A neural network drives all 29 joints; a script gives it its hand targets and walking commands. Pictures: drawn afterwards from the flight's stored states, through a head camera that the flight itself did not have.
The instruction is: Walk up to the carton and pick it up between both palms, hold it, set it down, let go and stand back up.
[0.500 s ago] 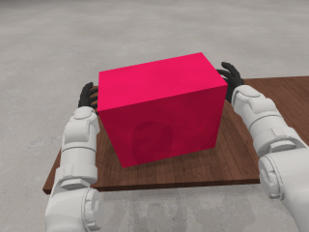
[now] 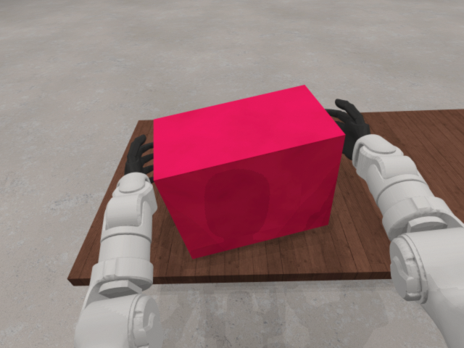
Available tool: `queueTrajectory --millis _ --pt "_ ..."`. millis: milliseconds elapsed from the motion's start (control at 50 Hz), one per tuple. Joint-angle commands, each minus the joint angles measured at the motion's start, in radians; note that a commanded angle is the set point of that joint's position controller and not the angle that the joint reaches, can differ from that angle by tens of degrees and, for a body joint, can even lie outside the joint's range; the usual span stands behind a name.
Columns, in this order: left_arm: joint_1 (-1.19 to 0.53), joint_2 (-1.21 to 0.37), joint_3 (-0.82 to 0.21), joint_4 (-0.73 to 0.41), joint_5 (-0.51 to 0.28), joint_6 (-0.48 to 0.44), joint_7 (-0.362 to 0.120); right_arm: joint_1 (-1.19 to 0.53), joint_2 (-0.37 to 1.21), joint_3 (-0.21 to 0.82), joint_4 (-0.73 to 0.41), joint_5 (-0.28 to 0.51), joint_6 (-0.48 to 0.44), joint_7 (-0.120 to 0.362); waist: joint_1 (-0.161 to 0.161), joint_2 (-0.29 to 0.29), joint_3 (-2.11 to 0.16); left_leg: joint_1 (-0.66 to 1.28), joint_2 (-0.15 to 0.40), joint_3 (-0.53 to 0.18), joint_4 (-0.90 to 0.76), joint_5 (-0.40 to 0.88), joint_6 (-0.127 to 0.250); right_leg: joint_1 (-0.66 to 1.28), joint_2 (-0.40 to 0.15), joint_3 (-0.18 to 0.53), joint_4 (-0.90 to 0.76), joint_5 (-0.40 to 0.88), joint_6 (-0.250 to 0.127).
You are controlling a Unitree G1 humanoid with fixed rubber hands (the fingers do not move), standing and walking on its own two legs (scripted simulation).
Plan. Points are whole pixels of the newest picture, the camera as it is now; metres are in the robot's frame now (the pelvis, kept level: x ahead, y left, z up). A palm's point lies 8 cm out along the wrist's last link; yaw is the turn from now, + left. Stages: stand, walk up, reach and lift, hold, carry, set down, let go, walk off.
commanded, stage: set down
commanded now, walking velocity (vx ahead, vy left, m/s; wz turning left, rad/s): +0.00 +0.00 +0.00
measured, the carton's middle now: (246, 175) +0.44 +0.03 +0.10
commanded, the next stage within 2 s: none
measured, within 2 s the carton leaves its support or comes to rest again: rests again in 1.48 s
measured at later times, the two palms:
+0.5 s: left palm (143, 187) +0.38 +0.21 +0.12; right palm (351, 150) +0.45 -0.16 +0.15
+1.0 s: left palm (147, 194) +0.38 +0.21 +0.10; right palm (350, 159) +0.45 -0.17 +0.13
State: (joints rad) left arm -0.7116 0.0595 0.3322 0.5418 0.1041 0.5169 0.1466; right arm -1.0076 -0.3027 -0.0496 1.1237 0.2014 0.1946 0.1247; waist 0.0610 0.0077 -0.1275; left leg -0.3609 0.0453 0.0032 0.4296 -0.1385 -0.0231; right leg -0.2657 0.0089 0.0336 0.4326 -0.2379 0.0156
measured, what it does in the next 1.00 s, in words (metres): stands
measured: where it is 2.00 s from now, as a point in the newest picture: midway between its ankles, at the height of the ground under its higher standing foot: outside the picture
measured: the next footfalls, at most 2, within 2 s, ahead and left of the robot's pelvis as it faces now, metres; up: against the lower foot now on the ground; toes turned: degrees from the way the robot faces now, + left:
none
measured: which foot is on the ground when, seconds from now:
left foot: down 0.00-1.00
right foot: down 0.00-1.00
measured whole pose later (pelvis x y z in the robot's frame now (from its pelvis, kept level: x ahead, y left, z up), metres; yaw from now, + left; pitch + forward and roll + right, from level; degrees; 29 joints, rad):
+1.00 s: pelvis +0.01 +0.00 +0.00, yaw +0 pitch +5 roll +0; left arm -0.64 0.02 0.33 0.64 0.10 0.28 0.16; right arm -0.93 -0.28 -0.10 1.17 0.10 0.01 0.15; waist 0.08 0.01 -0.09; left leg -0.36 0.05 0.00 0.43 -0.15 -0.03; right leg -0.27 0.01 0.03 0.43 -0.25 0.02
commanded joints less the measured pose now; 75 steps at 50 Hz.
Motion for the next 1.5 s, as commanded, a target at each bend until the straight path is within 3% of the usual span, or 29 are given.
queueTrajectory --millis 0,520,860,880,940,1100,1480 --pt "-0.816 -0.515 -0.267 -0.187 -0.054 -0.130 -0.137 -0.734 0.549 0.075 -0.278 -0.016 -0.092 0.181 0.166 -0.011 -0.538 0.346 -0.020 0.054 -0.080 0.306 -0.037 -0.017 0.069 -0.098 -0.154 0.157 -0.006" --pt "-0.724 -0.503 -0.251 -0.114 -0.011 -0.249 -0.135 -0.647 0.550 0.066 -0.239 -0.093 -0.192 0.183 0.180 -0.012 -0.550 0.325 -0.020 0.080 -0.054 0.398 -0.043 -0.023 0.064 -0.108 -0.138 0.222 0.002" --pt "-0.684 -0.503 -0.249 -0.026 -0.002 -0.343 -0.134 -0.601 0.533 0.052 -0.200 -0.136 -0.257 0.186 0.178 -0.027 -0.518 0.279 -0.018 0.090 -0.063 0.364 -0.041 -0.037 0.056 -0.109 -0.139 0.212 0.003" --pt "-0.671 -0.502 -0.242 -0.024 0.004 -0.349 -0.134 -0.600 0.544 0.063 -0.207 -0.137 -0.262 0.185 0.192 -0.032 -0.521 0.275 -0.018 0.093 -0.062 0.371 -0.039 -0.030 0.055 -0.107 -0.134 0.218 0.003" --pt "-0.664 -0.497 -0.237 -0.014 0.009 -0.361 -0.134 -0.587 0.535 0.058 -0.194 -0.143 -0.269 0.187 0.190 -0.030 -0.516 0.271 -0.018 0.097 -0.066 0.361 -0.036 -0.030 0.055 -0.108 -0.136 0.212 0.003" --pt "-0.601 -0.481 -0.192 0.051 0.044 -0.383 -0.145 -0.550 0.528 0.053 -0.180 -0.165 -0.281 0.191 0.204 -0.049 -0.458 0.232 -0.023 0.108 -0.079 0.326 -0.024 -0.006 0.049 -0.102 -0.131 0.213 0.008" --pt "-0.492 -0.455 -0.146 0.103 0.086 -0.424 -0.164 -0.467 0.507 0.042 -0.190 -0.202 -0.306 0.192 0.204 -0.058 -0.432 0.211 -0.025 0.119 -0.074 0.335 -0.009 0.002 0.047 -0.107 -0.115 0.244 0.011"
